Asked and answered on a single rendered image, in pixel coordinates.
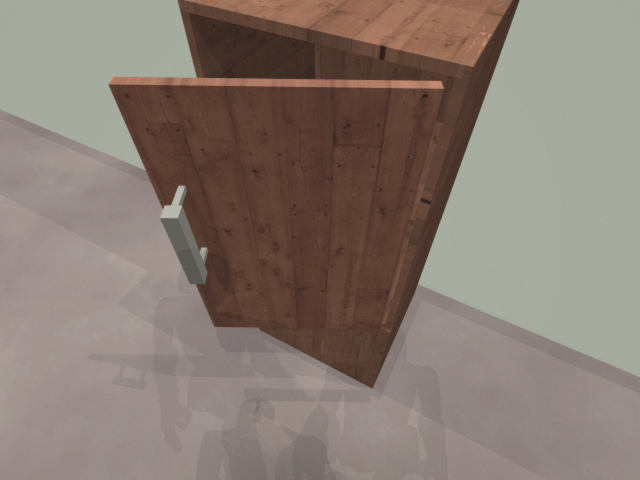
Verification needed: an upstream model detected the cupboard door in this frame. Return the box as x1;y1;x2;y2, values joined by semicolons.
108;77;444;329

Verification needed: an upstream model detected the handle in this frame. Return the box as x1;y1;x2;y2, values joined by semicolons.
160;186;208;284

